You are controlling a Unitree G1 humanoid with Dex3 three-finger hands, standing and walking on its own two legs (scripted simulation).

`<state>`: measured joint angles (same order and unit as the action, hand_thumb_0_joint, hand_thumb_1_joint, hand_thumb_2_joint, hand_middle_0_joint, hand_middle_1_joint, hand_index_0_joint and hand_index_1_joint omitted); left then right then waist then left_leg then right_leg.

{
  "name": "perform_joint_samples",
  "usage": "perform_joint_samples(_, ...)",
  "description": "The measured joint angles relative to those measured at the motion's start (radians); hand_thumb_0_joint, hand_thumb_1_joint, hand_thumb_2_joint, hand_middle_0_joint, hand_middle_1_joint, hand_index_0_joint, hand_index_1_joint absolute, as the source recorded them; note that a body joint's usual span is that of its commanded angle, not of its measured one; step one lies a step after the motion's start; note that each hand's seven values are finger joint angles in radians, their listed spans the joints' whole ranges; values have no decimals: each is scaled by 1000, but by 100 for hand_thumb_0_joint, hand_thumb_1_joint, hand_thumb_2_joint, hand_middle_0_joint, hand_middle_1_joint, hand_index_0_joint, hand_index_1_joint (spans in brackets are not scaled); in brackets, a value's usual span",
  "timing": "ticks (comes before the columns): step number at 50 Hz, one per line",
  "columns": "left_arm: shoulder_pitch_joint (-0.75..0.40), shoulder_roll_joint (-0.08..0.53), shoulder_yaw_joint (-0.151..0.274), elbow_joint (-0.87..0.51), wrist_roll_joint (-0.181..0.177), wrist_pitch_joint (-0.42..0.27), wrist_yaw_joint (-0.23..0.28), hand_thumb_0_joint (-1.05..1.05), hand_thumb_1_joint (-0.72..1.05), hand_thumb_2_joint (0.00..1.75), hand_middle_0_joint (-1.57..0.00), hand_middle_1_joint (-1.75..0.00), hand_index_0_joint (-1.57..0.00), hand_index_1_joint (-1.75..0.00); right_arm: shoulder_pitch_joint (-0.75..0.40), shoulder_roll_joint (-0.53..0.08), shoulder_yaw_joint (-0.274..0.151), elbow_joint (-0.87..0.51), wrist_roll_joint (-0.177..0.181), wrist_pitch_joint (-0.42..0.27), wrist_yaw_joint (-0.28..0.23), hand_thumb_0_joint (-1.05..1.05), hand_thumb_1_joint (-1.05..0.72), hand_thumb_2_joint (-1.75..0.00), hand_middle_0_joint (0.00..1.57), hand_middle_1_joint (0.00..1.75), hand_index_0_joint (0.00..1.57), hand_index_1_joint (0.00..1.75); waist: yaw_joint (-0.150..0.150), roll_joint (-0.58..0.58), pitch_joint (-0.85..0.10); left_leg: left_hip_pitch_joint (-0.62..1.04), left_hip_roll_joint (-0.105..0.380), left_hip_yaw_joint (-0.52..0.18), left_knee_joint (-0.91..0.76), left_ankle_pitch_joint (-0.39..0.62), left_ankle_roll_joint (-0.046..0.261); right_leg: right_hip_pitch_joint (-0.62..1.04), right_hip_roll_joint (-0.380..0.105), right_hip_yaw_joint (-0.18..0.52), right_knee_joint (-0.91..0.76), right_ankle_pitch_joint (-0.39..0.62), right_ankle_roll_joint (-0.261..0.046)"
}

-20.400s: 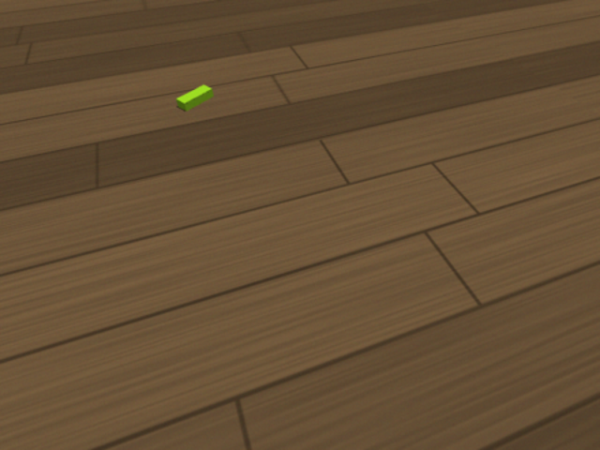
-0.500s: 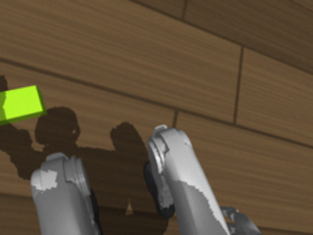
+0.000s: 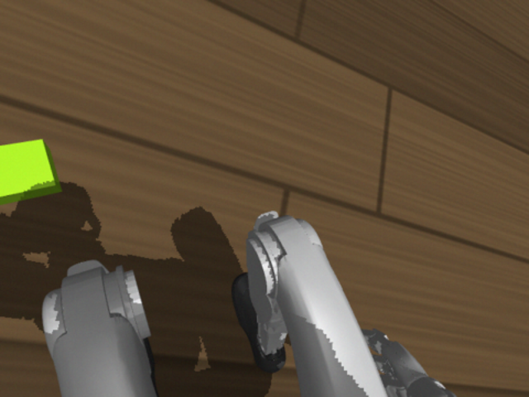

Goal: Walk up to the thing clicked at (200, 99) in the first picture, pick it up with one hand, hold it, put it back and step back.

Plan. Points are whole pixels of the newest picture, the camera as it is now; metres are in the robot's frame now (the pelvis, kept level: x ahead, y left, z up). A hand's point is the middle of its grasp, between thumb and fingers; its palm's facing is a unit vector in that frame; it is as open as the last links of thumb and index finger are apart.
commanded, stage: rest palm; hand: left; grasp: from above
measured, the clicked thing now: out of the picture +0.47 +0.33 -0.29
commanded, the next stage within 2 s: close in 1.20 s
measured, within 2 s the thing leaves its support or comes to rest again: neither
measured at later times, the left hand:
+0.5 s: hand out of the picture +0.46 +0.32 -0.24, palm faces -0.45 -0.10 -0.89, open 14.0 cm
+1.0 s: hand out of the picture +0.45 +0.33 -0.26, palm faces -0.48 -0.12 -0.87, open 13.8 cm
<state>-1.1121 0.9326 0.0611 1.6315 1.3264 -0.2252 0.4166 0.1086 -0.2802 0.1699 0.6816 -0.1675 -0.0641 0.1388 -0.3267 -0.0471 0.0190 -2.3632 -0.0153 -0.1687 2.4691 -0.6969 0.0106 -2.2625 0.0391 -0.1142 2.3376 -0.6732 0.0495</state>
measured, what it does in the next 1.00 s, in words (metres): stands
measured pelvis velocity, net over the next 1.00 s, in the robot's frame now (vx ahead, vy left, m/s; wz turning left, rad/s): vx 0.00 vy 0.00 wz -0.06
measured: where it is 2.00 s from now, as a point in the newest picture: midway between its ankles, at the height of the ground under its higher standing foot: (206, 365)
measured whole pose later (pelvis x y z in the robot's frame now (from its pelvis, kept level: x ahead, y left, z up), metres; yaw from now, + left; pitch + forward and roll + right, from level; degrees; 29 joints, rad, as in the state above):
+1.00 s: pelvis +0.00 +0.00 -0.01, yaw -3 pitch +29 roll -14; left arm -1.04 1.06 0.12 1.72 1.34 -0.30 0.58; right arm 0.07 -0.33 0.29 0.65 -0.24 -0.17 0.20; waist -0.36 -0.14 0.15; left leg -2.34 0.00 -0.25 2.55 -0.74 0.00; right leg -2.23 0.07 -0.18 2.37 -0.67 0.06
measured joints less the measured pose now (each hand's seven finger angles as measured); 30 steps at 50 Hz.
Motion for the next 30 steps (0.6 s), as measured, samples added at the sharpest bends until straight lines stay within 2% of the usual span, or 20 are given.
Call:
perform_joint_samples(5, 44, 6, 25, -18, -17, -36, -21, 0, -47, 96, -8, -107, -10, -105, 24, -4, 33, -18, 2, 8, 4, 0, -91, -90, 20, 30, 20, 30, -9, -9, 34, 14, 4, -9, -3, -3, -3, 11, 4, -7, -8, 4, 4)
perform_joint_samples(10, 64, 35, 50, 3, 3, -89, 27, 0, -48, 96, -8, -105, -10, -104, 36, -13, 63, -15, -12, 5, 4, 0, -91, -90, 20, 30, 20, 30, -15, -31, 64, 18, 5, -25, 9, -4, -10, 14, 8, -20, -3, 11, -1)
perform_joint_samples(14, 63, 67, 54, 28, 29, -110, 80, 0, -50, 97, -8, -104, -9, -103, 36, -23, 78, -7, -29, -8, 5, 0, -90, -90, 20, 30, 20, 30, -22, -52, 80, 15, 8, -35, 26, -5, -15, 9, 14, -28, 9, 16, -2)
perform_joint_samples(19, 55, 95, 52, 59, 44, -99, 133, 0, -50, 99, -8, -102, -9, -102, 25, -33, 88, -1, -52, -35, 11, 0, -90, -90, 20, 30, 20, 30, -32, -69, 93, 10, 11, -46, 50, -11, -16, 2, 20, -36, 25, 19, 0)
perform_joint_samples(22, 50, 99, 53, 70, 38, -82, 151, 0, -50, 100, -8, -102, -9, -102, 18, -36, 94, 0, -61, -52, 17, 0, -90, -90, 20, 30, 20, 30, -36, -74, 95, 7, 12, -52, 61, -15, -16, 0, 23, -40, 31, 19, 2)
perform_joint_samples(27, 44, 97, 42, 86, 23, -56, 152, 0, -50, 100, -8, -102, -9, -102, 2, -36, 104, -6, -67, -75, 27, 0, -91, -90, 20, 30, 20, 30, -40, -74, 98, 3, 11, -59, 72, -20, -15, 0, 24, -46, 35, 16, 3)
perform_joint_samples(30, 48, 101, 56, 94, 16, -49, 148, 0, -50, 100, -8, -103, -9, -102, -7, -37, 109, -17, -66, -87, 34, 0, -91, -90, 20, 30, 20, 30, -44, -75, 103, 5, 12, -61, 75, -25, -13, 4, 26, -47, 35, 12, 5)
